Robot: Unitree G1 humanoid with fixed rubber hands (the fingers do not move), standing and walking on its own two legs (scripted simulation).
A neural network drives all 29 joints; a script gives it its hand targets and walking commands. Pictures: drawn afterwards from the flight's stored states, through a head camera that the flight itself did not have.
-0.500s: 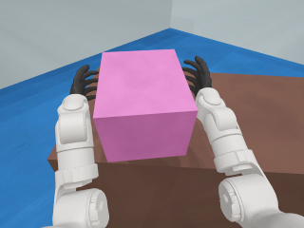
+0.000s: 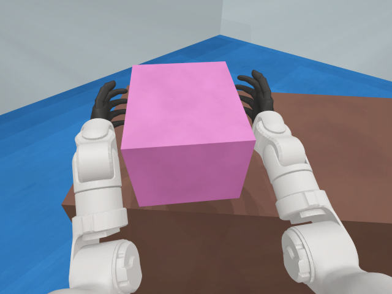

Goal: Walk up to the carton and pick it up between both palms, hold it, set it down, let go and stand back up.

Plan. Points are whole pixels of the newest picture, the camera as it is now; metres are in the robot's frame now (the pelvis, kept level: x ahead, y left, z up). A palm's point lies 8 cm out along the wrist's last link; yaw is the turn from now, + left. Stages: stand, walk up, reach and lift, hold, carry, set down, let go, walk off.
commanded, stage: hold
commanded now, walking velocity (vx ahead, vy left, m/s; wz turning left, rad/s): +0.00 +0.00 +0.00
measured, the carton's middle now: (184, 129) +0.39 +0.01 +0.17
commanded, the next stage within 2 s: set down in 1.36 s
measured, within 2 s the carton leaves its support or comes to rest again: neither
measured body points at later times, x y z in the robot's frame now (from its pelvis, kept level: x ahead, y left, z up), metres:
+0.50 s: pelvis +0.00 +0.00 +0.00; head -0.05 +0.03 +0.45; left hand +0.38 +0.16 +0.22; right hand +0.38 -0.14 +0.23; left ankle +0.04 +0.13 -0.75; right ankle +0.00 -0.11 -0.75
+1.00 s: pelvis +0.00 +0.00 +0.00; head -0.06 +0.02 +0.44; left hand +0.37 +0.16 +0.22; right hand +0.38 -0.14 +0.23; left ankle +0.04 +0.13 -0.75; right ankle +0.00 -0.11 -0.75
